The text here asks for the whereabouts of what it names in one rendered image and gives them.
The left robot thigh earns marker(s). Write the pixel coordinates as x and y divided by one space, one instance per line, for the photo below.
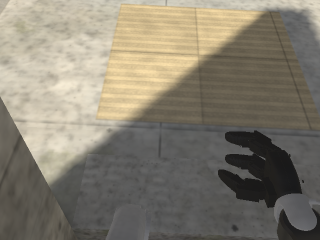
130 222

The right robot forearm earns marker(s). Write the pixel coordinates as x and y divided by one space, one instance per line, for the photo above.
296 218

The robot right hand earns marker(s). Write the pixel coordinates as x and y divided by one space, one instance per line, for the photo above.
277 173

